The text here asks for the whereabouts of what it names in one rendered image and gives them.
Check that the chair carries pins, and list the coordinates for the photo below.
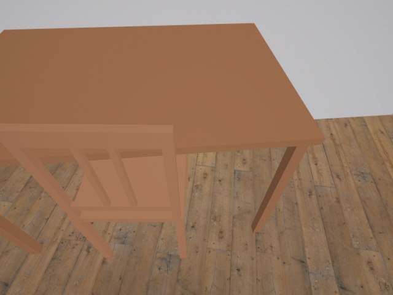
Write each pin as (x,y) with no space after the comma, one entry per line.
(139,189)

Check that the table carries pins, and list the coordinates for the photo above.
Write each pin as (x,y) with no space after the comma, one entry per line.
(219,85)

